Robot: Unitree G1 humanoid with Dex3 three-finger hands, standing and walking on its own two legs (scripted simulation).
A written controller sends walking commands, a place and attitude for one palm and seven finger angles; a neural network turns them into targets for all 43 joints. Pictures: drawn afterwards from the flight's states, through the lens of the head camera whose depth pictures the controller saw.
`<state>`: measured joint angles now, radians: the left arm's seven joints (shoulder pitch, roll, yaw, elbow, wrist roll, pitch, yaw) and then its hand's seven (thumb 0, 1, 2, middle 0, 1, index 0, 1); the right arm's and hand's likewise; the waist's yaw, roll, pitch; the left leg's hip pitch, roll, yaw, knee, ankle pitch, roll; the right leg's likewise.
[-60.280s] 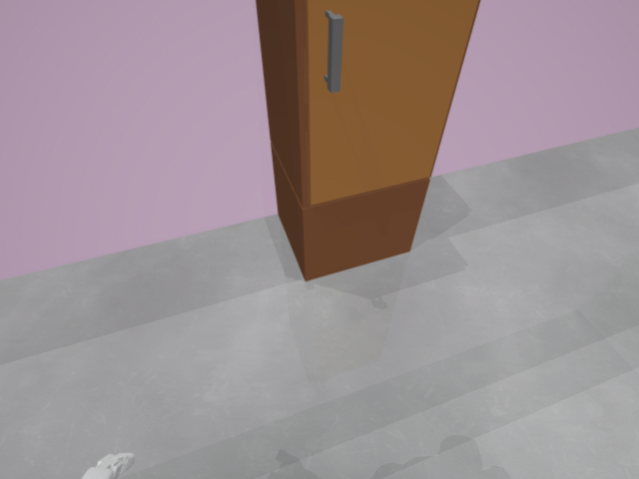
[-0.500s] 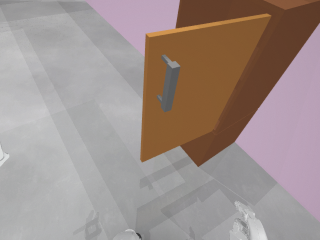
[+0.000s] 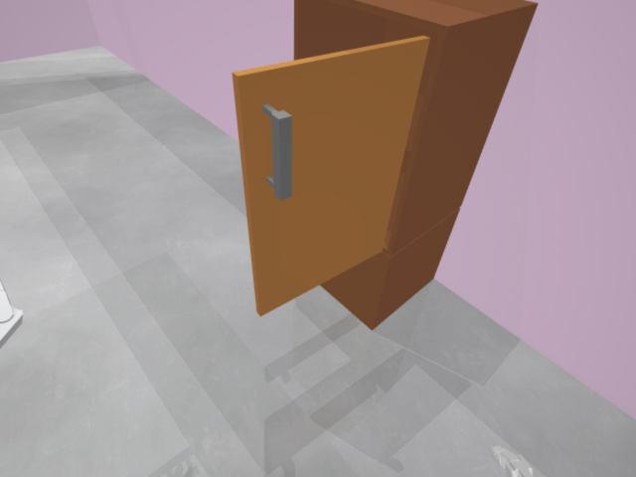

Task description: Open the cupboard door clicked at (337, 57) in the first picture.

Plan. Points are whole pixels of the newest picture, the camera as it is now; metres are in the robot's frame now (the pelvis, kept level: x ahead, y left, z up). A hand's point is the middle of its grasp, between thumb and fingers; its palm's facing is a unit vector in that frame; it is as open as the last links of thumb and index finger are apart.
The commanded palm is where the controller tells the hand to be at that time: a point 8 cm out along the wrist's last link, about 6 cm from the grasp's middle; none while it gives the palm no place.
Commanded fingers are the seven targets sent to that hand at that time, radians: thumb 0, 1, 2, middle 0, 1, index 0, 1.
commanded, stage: stop stepping back and stand still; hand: left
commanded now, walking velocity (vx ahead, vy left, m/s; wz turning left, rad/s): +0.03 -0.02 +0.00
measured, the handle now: (275, 152) +0.58 +0.11 +0.14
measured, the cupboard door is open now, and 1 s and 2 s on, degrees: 84 84 84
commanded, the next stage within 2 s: let the arm hang, fingers relaxed in 0.48 s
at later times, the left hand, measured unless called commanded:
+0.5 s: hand (30, 405) +0.13 +0.24 +0.17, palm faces +0.46 -0.75 -0.47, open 7.4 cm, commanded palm +0.07 +0.28 +0.20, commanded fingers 0.00 0.90 0.90 -0.20 -0.30 -0.20 -0.30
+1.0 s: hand out of the picture -0.04 +0.19 -0.15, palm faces +0.16 -0.96 -0.22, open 6.9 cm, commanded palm none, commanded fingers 0.00 0.90 0.90 -0.20 -0.30 -0.20 -0.30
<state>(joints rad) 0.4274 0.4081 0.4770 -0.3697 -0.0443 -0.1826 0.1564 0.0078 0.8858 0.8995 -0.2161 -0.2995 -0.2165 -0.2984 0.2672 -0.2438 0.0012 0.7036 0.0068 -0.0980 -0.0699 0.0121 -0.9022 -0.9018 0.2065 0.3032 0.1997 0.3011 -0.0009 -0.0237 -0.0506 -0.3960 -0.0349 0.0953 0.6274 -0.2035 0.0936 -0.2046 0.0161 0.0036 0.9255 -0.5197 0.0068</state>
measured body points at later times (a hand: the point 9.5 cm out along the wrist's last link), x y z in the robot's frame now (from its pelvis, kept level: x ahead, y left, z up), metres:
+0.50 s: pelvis -0.07 -0.02 +0.03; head -0.07 -0.06 +0.48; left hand +0.10 +0.28 +0.20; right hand +0.09 -0.28 -0.08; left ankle -0.07 +0.15 -0.65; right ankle -0.06 -0.08 -0.72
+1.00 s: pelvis -0.06 +0.00 +0.01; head -0.02 +0.00 +0.46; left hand -0.05 +0.24 -0.13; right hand +0.01 -0.23 -0.14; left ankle -0.09 +0.12 -0.72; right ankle -0.06 -0.08 -0.72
